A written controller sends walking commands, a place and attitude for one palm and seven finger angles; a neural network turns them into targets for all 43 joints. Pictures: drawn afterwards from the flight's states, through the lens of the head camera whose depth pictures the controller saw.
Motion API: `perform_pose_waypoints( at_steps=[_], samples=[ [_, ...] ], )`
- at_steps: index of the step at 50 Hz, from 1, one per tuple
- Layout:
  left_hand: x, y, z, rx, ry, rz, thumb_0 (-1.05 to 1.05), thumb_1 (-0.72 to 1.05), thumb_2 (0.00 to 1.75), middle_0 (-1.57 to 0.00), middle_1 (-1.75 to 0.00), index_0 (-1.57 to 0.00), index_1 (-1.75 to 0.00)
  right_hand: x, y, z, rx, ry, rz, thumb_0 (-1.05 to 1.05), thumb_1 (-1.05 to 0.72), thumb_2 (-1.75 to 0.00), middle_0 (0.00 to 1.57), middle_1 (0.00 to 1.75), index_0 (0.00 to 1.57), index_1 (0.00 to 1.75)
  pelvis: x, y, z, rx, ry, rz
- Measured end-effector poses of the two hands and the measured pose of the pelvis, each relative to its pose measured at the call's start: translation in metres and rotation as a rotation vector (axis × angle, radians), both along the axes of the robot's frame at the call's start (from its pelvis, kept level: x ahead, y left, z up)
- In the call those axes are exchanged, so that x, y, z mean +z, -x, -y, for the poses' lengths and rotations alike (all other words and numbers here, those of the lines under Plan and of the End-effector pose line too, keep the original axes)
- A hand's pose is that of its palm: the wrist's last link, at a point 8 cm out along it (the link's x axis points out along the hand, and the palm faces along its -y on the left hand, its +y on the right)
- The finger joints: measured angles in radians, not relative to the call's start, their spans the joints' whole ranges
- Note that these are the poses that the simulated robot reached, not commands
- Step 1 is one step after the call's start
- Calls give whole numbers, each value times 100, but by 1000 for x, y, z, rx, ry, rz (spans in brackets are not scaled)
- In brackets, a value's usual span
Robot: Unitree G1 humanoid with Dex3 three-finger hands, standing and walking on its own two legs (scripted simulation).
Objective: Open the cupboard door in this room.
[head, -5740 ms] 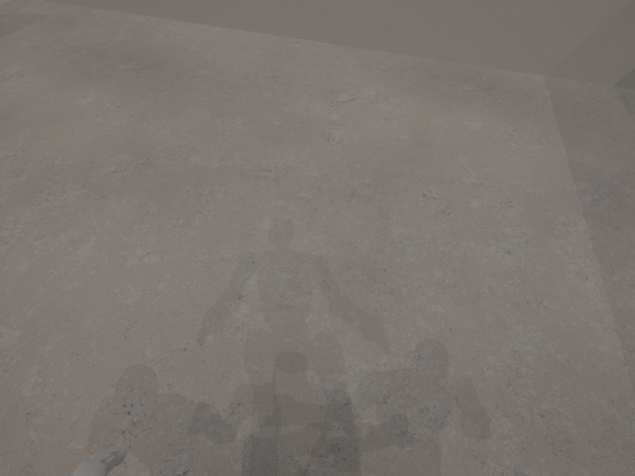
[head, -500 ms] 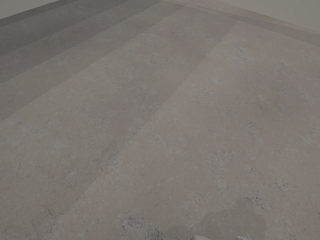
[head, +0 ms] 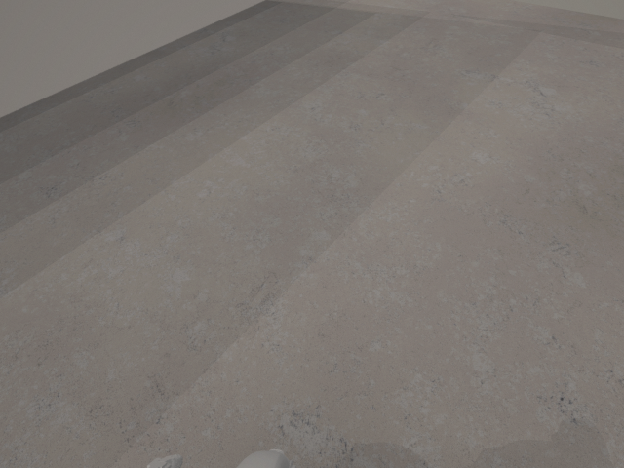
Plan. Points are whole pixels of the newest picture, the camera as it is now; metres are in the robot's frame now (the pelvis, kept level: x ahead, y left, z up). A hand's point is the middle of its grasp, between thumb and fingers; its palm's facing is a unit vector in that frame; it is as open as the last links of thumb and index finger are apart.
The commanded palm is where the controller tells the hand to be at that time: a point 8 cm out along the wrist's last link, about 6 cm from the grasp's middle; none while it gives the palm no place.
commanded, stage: turn or walk to find it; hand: left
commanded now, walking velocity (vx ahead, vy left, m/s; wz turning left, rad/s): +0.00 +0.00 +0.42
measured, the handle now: out of the picture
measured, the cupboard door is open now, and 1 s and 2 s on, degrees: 0 0 0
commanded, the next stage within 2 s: none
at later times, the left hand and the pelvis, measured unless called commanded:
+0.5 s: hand out of the picture -0.07 +0.27 -0.19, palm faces +0.29 -0.93 -0.24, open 7.4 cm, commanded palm none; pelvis -0.04 +0.05 +0.00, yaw +13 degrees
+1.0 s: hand out of the picture -0.05 +0.21 -0.14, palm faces +0.40 -0.87 -0.29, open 7.4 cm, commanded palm none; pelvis -0.07 -0.01 +0.00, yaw +24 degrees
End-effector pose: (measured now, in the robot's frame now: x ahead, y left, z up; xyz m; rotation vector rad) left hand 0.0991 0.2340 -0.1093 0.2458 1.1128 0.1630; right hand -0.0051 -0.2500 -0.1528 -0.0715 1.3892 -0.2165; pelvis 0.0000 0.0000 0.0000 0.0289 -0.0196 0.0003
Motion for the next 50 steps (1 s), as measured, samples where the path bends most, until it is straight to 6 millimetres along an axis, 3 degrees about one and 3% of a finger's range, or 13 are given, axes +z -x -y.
perform_pose_waypoints(
  at_steps=[6, 11, 18, 22, 28, 34, 39, 44, 47, 50],
  samples=[
    [-5, 43, 2, 87, 18, -37, 0, 90, 90, -20, -30, -20, -30, 4, -9, 12, 73, 19, -9, 1, -91, -90, 20, 30, 20, 30, 2, 7, 4, 71, 4, 7],
    [-15, 84, -9, 171, 32, -82, 0, 91, 90, -20, -30, -20, -30, 8, -33, 5, 162, 42, -3, 1, -91, -90, 20, 30, 19, 30, 0, 14, -3, 122, 5, 3],
    [-45, 155, -47, 290, 67, -181, 0, 90, 90, -20, -30, -20, -30, 17, -95, -39, 309, 88, 138, 1, -91, -90, 20, 30, 19, 30, -14, 30, -32, 189, 36, -3],
    [-51, 184, -67, 337, 73, -247, 0, 90, 90, -20, -30, -20, -30, 31, -114, -69, 365, 92, 226, 1, -91, -90, 20, 30, 19, 30, -11, 37, -45, 195, 33, 6],
    [-36, 188, -83, 365, 75, -202, 1, 91, 90, -19, -30, -19, -30, 43, -114, -96, 411, 76, 249, 0, -91, -90, 20, 30, 20, 30, 2, 46, -55, 239, 60, 5],
    [-26, 174, -86, 372, 55, -120, 0, 91, 90, -19, -30, -19, -30, 36, -95, -98, 419, 45, 216, 0, -90, -90, 21, 30, 20, 30, 4, 55, -52, 281, 51, 2],
    [-18, 156, -74, 362, 36, -57, 0, 91, 90, -19, -30, -19, -30, 23, -69, -79, 405, 27, 154, 0, -90, -90, 21, 30, 20, 30, 1, 62, -39, 316, 39, -1],
    [-11, 145, -51, 362, 8, 8, 0, 90, 90, -20, -30, -19, -30, 3, -45, -48, 402, 4, 79, 1, -90, -90, 21, 30, 20, 30, -6, 68, -15, 357, 17, -12],
    [-6, 154, -32, 374, -11, 26, 0, 90, 90, -20, -30, -20, -30, -8, -38, -30, 409, -9, 42, 1, -90, -90, 21, 30, 20, 30, -9, 72, -1, 387, 15, -4],
    [1, 173, -15, 420, -13, 14, 0, 90, 90, -20, -30, -20, -30, -5, -37, -17, 437, -12, 12, 1, -91, -90, 20, 30, 20, 30, -3, 73, 9, 423, -4, -1]
  ],
)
